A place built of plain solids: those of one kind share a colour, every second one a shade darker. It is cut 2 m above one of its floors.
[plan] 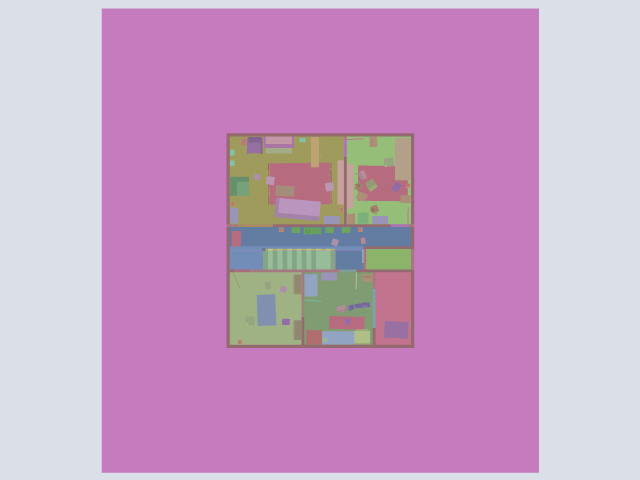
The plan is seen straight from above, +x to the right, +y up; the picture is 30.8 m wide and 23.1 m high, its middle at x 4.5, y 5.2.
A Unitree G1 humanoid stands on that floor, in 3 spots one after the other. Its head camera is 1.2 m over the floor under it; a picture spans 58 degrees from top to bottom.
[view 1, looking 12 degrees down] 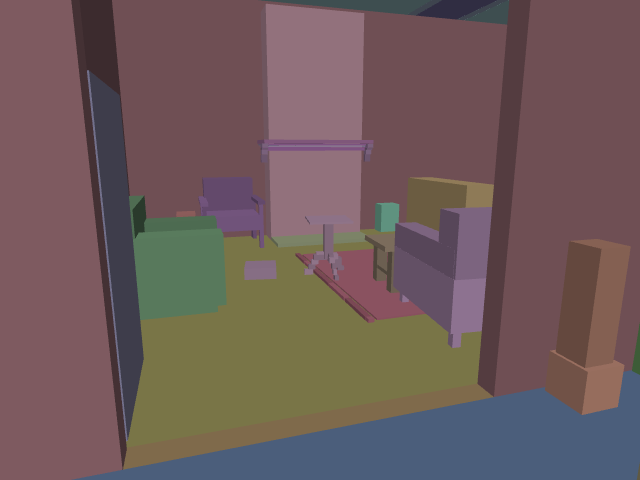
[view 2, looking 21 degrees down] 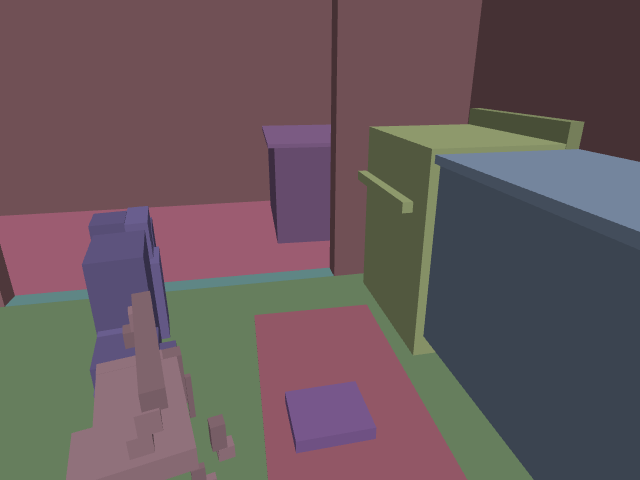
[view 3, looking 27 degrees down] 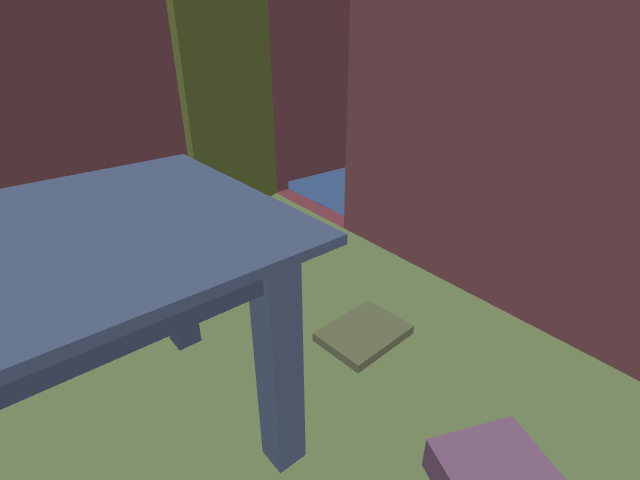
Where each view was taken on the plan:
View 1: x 0.86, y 4.24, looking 73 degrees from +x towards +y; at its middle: fixture_hearth_living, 5.55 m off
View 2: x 4.62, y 1.57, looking -12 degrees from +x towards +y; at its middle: kitchen_table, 3.31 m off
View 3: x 3.02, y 1.98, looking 142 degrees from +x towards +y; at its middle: dining_table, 0.99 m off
